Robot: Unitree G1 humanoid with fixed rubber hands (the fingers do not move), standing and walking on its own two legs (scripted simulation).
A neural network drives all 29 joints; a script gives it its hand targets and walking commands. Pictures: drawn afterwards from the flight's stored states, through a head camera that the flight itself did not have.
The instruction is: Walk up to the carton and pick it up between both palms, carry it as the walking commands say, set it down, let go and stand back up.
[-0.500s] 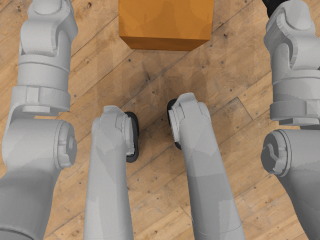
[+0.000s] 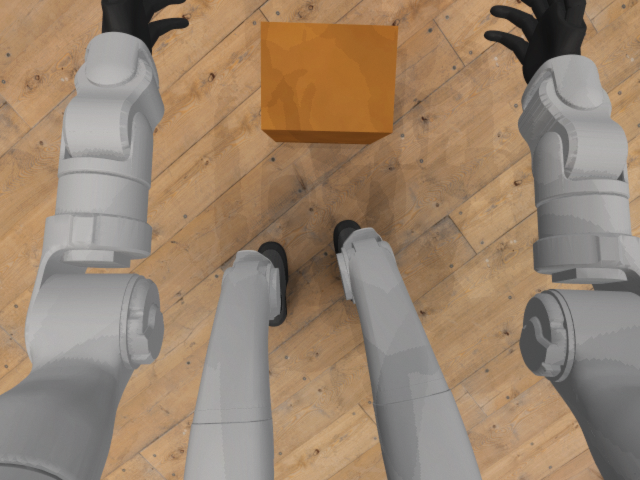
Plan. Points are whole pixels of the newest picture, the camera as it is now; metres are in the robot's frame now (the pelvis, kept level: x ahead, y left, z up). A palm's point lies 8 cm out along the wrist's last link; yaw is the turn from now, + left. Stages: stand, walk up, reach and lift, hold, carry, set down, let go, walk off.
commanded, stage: set down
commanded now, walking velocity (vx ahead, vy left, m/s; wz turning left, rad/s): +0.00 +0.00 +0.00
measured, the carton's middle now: (325, 94) +0.53 -0.07 -0.51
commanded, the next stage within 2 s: let go in 0.14 s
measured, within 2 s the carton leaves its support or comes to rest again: neither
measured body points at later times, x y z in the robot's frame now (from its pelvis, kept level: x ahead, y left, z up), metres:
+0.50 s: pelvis +0.03 -0.01 +0.06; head +0.30 -0.03 +0.41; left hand +0.40 +0.16 -0.07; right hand +0.36 -0.26 -0.06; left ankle +0.10 +0.11 -0.61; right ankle +0.12 -0.10 -0.61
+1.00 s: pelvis +0.12 +0.00 +0.13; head +0.18 +0.00 +0.57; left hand +0.31 +0.22 +0.04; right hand +0.28 -0.24 +0.04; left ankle +0.10 +0.11 -0.61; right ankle +0.12 -0.10 -0.61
